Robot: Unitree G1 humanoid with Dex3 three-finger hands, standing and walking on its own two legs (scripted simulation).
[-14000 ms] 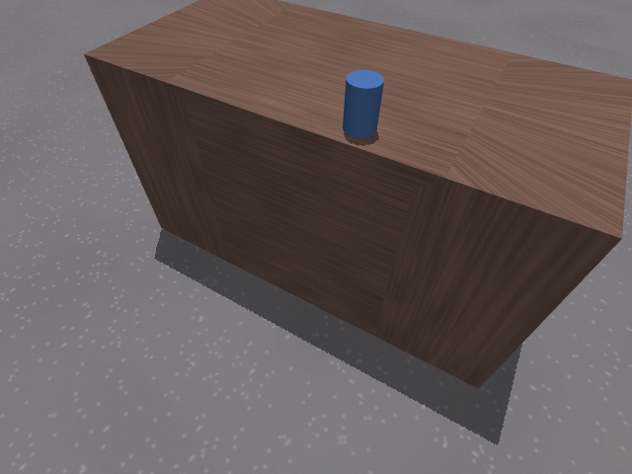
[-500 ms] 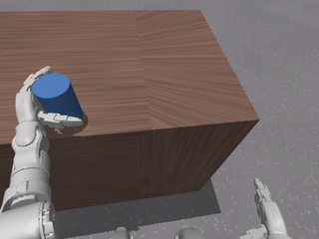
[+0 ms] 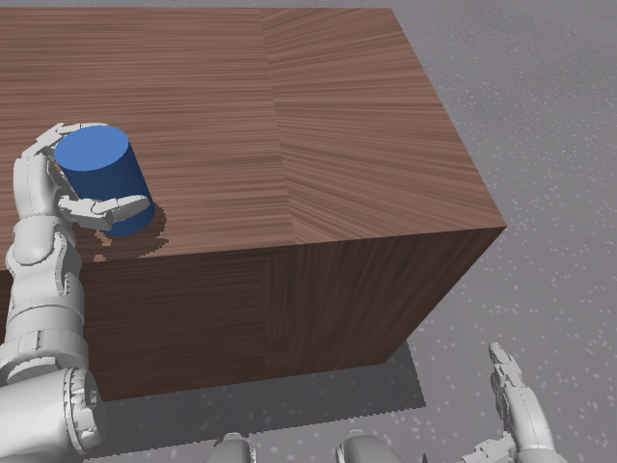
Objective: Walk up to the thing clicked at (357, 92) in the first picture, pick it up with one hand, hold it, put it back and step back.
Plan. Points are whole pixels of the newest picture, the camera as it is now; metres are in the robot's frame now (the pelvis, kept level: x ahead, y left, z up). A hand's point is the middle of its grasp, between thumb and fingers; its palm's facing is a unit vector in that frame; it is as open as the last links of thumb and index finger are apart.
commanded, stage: settle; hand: left
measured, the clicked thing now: (110, 183) +0.45 +0.23 +0.09
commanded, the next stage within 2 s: lift in 0.80 s
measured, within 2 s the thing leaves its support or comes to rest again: leaves its support in 0.18 s
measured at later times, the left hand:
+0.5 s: hand (96, 137) +0.47 +0.23 +0.15, palm faces +0.22 -0.98 +0.00, open 11.0 cm
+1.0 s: hand (91, 125) +0.46 +0.22 +0.18, palm faces +0.22 -0.98 -0.01, open 11.1 cm
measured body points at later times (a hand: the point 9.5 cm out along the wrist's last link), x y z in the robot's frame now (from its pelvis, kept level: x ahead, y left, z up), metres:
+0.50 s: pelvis +0.02 +0.00 +0.01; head +0.06 +0.02 +0.46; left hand +0.45 +0.28 +0.15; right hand +0.17 -0.26 -0.03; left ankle +0.04 +0.12 -0.68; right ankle +0.02 -0.15 -0.68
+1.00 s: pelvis +0.02 +0.00 +0.02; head +0.04 +0.00 +0.47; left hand +0.44 +0.27 +0.18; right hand +0.17 -0.27 -0.03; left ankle +0.04 +0.12 -0.68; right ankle +0.02 -0.15 -0.68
